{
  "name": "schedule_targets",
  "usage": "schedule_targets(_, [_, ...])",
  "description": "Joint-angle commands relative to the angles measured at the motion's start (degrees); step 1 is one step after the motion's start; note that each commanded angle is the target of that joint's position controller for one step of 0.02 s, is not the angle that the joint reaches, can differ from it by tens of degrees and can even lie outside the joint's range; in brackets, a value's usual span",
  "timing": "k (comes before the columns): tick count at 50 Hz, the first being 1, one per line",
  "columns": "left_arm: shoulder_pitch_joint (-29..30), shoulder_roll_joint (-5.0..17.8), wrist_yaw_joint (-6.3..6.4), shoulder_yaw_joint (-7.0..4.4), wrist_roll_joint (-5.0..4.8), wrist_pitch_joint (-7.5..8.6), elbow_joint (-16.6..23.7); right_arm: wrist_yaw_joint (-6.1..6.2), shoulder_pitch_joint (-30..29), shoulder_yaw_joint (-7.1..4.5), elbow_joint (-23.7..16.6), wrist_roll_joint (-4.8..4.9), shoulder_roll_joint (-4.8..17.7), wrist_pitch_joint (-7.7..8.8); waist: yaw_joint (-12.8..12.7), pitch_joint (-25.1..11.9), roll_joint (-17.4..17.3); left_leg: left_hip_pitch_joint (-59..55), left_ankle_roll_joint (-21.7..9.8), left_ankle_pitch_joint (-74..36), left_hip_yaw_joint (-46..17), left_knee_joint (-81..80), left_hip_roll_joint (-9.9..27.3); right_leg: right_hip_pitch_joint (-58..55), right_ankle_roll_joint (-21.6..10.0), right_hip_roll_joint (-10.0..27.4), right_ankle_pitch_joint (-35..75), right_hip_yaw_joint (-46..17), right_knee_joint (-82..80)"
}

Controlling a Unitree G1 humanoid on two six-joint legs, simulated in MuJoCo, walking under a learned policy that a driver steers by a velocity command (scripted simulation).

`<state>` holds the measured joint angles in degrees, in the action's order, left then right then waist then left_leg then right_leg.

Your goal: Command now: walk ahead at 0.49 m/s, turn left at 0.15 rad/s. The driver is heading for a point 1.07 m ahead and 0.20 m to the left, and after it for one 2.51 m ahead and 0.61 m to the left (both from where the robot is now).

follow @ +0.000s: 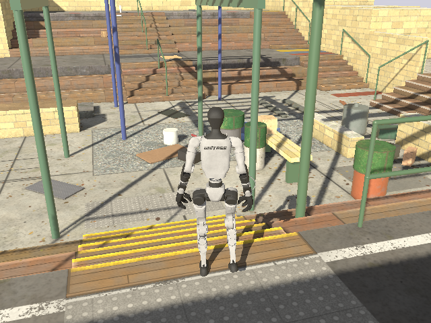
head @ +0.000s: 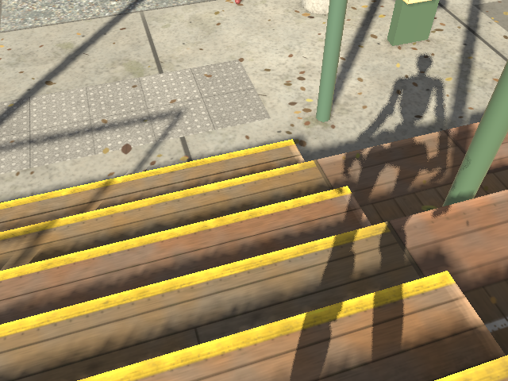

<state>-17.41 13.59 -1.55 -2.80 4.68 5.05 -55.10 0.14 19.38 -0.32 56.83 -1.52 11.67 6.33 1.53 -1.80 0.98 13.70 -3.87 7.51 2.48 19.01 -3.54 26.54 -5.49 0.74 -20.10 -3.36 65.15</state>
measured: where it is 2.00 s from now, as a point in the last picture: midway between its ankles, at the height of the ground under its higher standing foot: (198, 272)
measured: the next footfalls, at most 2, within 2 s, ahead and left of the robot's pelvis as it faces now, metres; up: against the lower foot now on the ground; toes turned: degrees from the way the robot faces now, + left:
right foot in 0.28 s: +0.31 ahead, -0.12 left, +0.00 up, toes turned +8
left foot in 0.92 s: +0.53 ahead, +0.25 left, -0.15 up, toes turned +30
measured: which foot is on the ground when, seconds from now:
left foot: down 0.00-0.28, up 0.30-0.90, down 0.92-1.00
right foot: up 0.00-0.26, down 0.28-0.94, up 0.96-1.00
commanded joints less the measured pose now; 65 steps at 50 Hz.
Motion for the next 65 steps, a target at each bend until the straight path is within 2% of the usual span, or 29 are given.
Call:
schedule_targets(1, [-1.78, 1.54, 0.62, -0.07, -4.50, -0.70, 3.60, -0.30, 3.97, -1.54, -0.43, 1.59, 5.59, 1.22, -4.20, 4.18, -1.69, -1.44, -9.59, -8.05, -17.48, -9.09, 14.74, 6.88, 3.07, 2.23, 5.33, 2.79, -5.26])
schedule_targets(3, [3.09, 0.02, 0.69, 0.78, -4.43, -1.15, 5.76, -0.48, 5.89, -1.95, -0.03, 1.48, 6.56, 0.53, -3.54, 5.76, -3.15, 3.62, -9.26, -12.36, -14.36, -8.44, 13.90, 4.67, 5.06, 2.30, 10.10, 3.96, -14.42])
schedule_targets(4, [5.59, -4.92, -0.09, 3.34, 0.29, -1.59, 5.70, -1.98, 5.18, 0.14, -0.12, -1.77, 1.50, 1.43, -0.66, 0.59, -5.78, 3.31, -12.49, -7.72, -12.48, -11.74, 11.45, 2.78, 5.08, 3.88, 8.33, 2.96, -21.36])
schedule_targets(5, [7.43, -3.98, -0.18, 3.08, 0.80, -2.00, 6.28, -2.81, 6.19, -0.22, 0.39, -1.43, 2.31, 1.69, -0.54, 3.05, -6.18, 4.43, -12.67, -5.92, -14.01, -12.77, 11.87, 0.72, 5.16, 2.97, 9.77, 4.15, -24.29])
schedule_targets(13, [11.27, 3.65, 2.04, 1.00, -2.54, 0.49, 8.02, -2.58, 8.01, -2.04, 0.06, -1.45, 8.42, -0.58, -2.35, 0.48, -5.40, 3.14, -8.31, -18.35, -17.67, 1.75, 12.09, -14.75, 1.27, -0.22, 17.40, 5.57, -38.16])
schedule_targets(14, [2.70, 7.28, 2.72, -0.47, -3.24, 1.18, 5.88, -2.67, 6.25, -2.17, -0.86, -1.74, 8.32, -0.38, -6.13, -2.83, -2.95, 9.92, -5.23, -17.28, -16.34, 10.43, 8.86, -27.50, -1.86, 2.01, 20.86, 2.90, -37.43])
schedule_targets(15, [-10.49, 12.69, 3.87, -1.76, -2.40, 1.64, 4.21, -2.99, 7.69, -0.50, -3.37, -1.53, 1.92, 0.08, -9.49, -14.37, 9.93, 19.38, -0.20, 4.86, -8.98, 30.52, -0.81, -46.59, -13.08, 15.56, 34.50, -12.38, -39.80])
schedule_targets(16, [-18.45, 11.07, 3.12, -1.06, -2.12, 1.68, 2.42, -2.82, 12.61, 0.50, -3.72, -2.61, -2.44, 1.85, -9.59, -22.04, 16.99, 33.62, 0.84, 27.87, -9.66, 50.09, -2.32, -57.51, -23.33, 27.61, 23.89, -35.68, -46.90])
schedule_targets(17, [-12.57, 8.05, 2.91, -1.41, -0.58, 2.29, 2.39, -2.27, 6.47, -1.77, -2.71, -2.02, 4.18, 2.50, -8.80, -3.66, 4.83, 40.88, -0.53, 21.09, -12.43, 57.82, 3.22, -40.03, -17.83, 26.15, 7.26, -31.65, -50.57])
schedule_targets(19, [-1.83, -2.38, 2.99, 1.73, -2.45, 2.07, 4.88, -0.62, 3.57, -1.96, -1.99, -2.82, 2.85, 0.44, -3.54, -1.40, 0.79, 32.59, -1.09, 9.91, -9.86, 55.90, 8.68, -24.64, -11.14, 19.28, 0.46, -16.61, -54.75])
schedule_targets(21, [-1.09, -5.44, 4.06, 2.71, -2.67, 2.52, 4.63, -1.45, 0.70, -0.92, -3.40, -3.52, -1.53, -0.66, -1.55, 1.12, 1.69, 28.11, -1.06, 5.27, -9.35, 52.33, 10.85, -19.43, -8.71, 15.54, 13.96, -6.22, -55.86])
schedule_targets(24, [-6.69, -2.61, 3.58, 2.08, -0.37, 2.39, 0.76, -4.87, -3.02, -1.29, -4.55, -1.85, -0.79, -1.28, -3.46, 2.49, 1.76, 28.58, -0.39, -1.73, -5.97, 43.31, 11.15, -17.88, -8.57, 12.83, 21.85, 3.95, -56.41])
schedule_targets(27, [-10.73, -2.69, 2.94, 2.69, 1.97, 2.30, -2.80, -6.61, -2.50, -0.78, -5.17, -2.57, -1.09, -1.72, -2.28, 2.77, 1.16, 30.99, -1.38, -12.37, -7.47, 42.41, 11.87, -17.78, -9.18, 14.97, 32.25, 6.10, -52.97])
schedule_targets(31, [-12.22, -4.33, 3.81, 5.50, 0.68, 3.24, -3.97, -5.61, -8.71, -0.50, -6.96, -2.60, 0.79, -1.48, -3.78, 2.09, 0.29, 29.20, -1.40, -36.76, -7.29, 20.90, 11.99, -18.05, -5.62, 10.16, 23.44, 12.12, -46.12])
schedule_targets(35, [-17.13, -3.06, 2.58, 6.81, 1.25, 2.92, -6.78, -5.45, -12.94, -0.67, -9.90, -2.62, 2.32, -3.32, -4.46, 8.70, 0.17, 25.16, -1.02, -30.91, -5.87, 18.71, 11.80, -14.85, -6.01, 14.62, 16.21, 9.40, -42.44])
schedule_targets(43, [-23.38, 0.53, 2.88, 3.84, -0.31, -0.46, -11.31, -4.18, -23.14, 0.63, -9.95, -3.60, 1.42, -3.45, -10.26, 12.41, -2.44, 18.49, 0.19, -17.58, -3.63, 0.12, 10.78, -23.32, -5.09, 14.73, 10.29, 3.74, -32.10])
schedule_targets(45, [-19.77, 3.98, 1.35, 2.31, 0.52, -1.75, -9.97, -3.11, -11.93, -0.88, -4.69, -2.43, 4.42, -2.41, -5.17, 6.92, -5.89, -0.04, -0.22, -21.28, 0.38, -5.84, 8.14, -20.12, -3.11, 9.70, 13.04, 7.28, -18.88])
schedule_targets(46, [-19.78, 4.52, -0.80, 2.24, 2.68, -2.38, -9.65, -3.23, 0.93, -2.74, -0.57, -2.09, 8.51, -1.65, 0.36, 1.21, -7.93, -20.52, -1.87, -31.32, 2.42, -1.72, 8.55, -9.85, -0.76, 7.33, 13.02, 10.30, -6.45])
schedule_targets(47, [-29.49, -4.22, -3.23, 4.19, 3.27, -2.27, -11.50, -3.71, 14.60, -5.18, 3.03, -3.28, 16.00, -2.13, 1.20, -13.68, -15.29, -48.02, -10.72, -66.40, -4.69, 18.98, 17.62, 5.56, 4.24, 3.59, -10.99, 11.60, 14.27])
schedule_targets(48, [-32.71, -6.24, -4.49, 5.28, -0.02, -1.01, -10.82, -4.70, 28.98, -5.28, 6.49, -2.86, 15.84, -2.23, 6.55, -31.47, -14.19, -64.80, -21.13, -77.83, -16.52, 24.03, 29.54, 9.93, 6.07, -0.91, -29.92, 5.74, 36.03])
schedule_targets(49, [-19.24, -2.00, -4.95, 3.67, -3.14, 0.74, -6.44, -4.09, 31.68, -6.08, 9.56, -3.56, 14.40, -2.50, 11.55, -19.46, -9.41, -59.37, -20.45, -61.78, -22.20, 17.54, 30.16, 25.87, 5.65, -1.75, -28.78, 2.77, 45.16])
schedule_targets(50, [-9.52, -1.72, -4.19, 3.82, -3.90, 1.97, -2.86, -2.80, 23.98, -6.17, 8.42, -3.81, 13.09, -3.12, 9.93, -7.41, -5.20, -44.51, -15.39, -41.70, -15.03, 12.82, 28.93, 30.92, 2.63, 4.07, -22.68, 0.27, 39.59])
schedule_targets(52, [-6.94, 1.41, -2.77, 1.94, -2.79, 2.12, -1.76, -2.41, 10.53, -3.58, 4.01, -4.66, 6.07, -3.77, 2.31, 2.62, -2.58, -15.52, -13.93, -31.37, -12.02, 6.41, 26.14, 22.04, 0.35, 7.21, -12.21, -1.34, 29.86])
schedule_targets(54, [-5.40, -6.03, -2.23, 2.81, -0.73, 1.58, -1.97, -0.87, 2.51, -0.15, 0.37, -4.18, -3.58, -1.13, -2.39, 7.51, -0.36, 5.24, -11.53, -23.12, -5.27, -3.88, 22.54, 9.70, -1.61, 10.11, 9.59, -4.49, 4.88])
schedule_targets(55, [-5.99, -6.37, -2.31, 2.53, -0.40, 0.70, -1.47, -0.51, 4.01, -0.41, 0.82, -3.00, -1.49, -0.02, -3.06, 6.65, -2.84, 5.29, -13.26, -18.54, -4.49, -6.38, 21.65, 8.10, -2.06, 8.59, 10.69, -2.49, 3.69])
schedule_targets(57, [-6.89, -4.78, -3.19, 2.14, 0.32, -0.52, -0.47, -0.45, 5.09, -0.16, 2.18, -4.10, 0.28, 0.97, -4.78, 6.72, -2.77, 4.68, -13.96, -22.19, -3.08, -5.49, 23.37, 11.03, -2.42, 9.84, 14.04, -3.55, -1.56])
schedule_targets(60, [-2.35, -4.86, -4.50, 3.24, 1.13, -0.45, 2.45, 0.94, 7.69, 1.64, 4.11, -5.23, -3.16, 2.06, -2.88, 6.21, 0.14, -2.49, -9.52, -16.55, 1.59, 0.97, 21.34, 18.16, -1.98, 12.64, 33.47, -7.30, -14.42])
schedule_targets(62, [0.73, -3.03, -3.66, 3.45, -0.22, -0.77, 3.12, 2.01, 7.24, 2.80, 3.24, -5.00, -2.38, 2.46, -2.13, 4.87, 0.93, 0.93, -5.57, -6.19, 7.63, 7.01, 15.51, 11.65, -0.91, 11.07, 50.45, -4.51, -27.96])
schedule_targets(65, [6.80, 1.73, -4.17, 2.25, -0.25, -2.15, 6.09, 0.13, 10.54, 3.13, 3.95, -6.27, 0.61, 1.32, -0.85, 9.90, -0.80, 8.08, -6.02, 2.60, 6.91, 8.16, 17.51, 3.30, -0.98, 7.71, 45.83, 0.86, -25.79])
Velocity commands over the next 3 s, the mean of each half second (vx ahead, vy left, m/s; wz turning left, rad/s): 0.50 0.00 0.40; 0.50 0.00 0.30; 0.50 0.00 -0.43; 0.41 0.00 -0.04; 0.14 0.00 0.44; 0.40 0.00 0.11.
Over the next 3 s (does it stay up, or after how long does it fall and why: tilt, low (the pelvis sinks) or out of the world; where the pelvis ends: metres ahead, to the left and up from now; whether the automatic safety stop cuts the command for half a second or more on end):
stays up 1.42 0.34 -0.53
